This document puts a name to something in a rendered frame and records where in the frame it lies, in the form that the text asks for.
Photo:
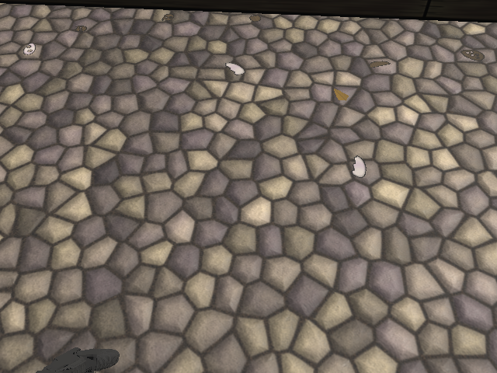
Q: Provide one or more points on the left robot hand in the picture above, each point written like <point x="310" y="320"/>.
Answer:
<point x="82" y="361"/>

